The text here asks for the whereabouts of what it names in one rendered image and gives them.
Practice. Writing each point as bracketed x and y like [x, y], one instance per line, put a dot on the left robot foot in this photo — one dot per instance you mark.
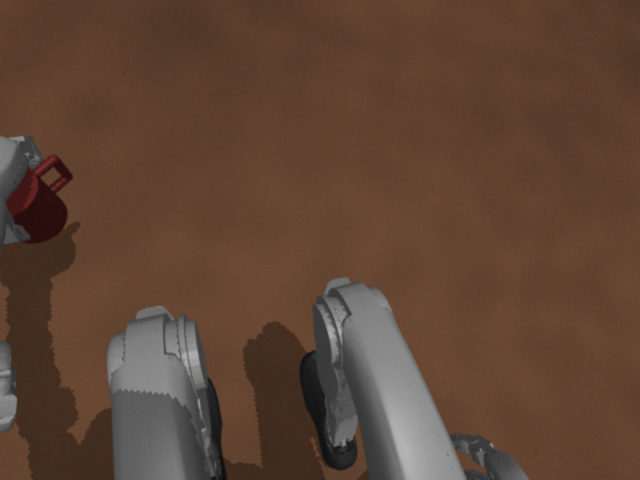
[216, 429]

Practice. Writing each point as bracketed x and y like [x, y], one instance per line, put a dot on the mug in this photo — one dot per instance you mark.
[35, 205]

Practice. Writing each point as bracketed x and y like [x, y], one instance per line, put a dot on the right robot foot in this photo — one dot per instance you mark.
[339, 458]

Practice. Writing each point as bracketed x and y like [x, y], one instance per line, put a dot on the left robot hand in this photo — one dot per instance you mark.
[16, 154]

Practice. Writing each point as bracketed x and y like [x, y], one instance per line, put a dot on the right robot hand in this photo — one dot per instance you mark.
[499, 465]

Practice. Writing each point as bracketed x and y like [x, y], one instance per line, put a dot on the left robot arm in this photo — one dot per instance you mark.
[8, 396]

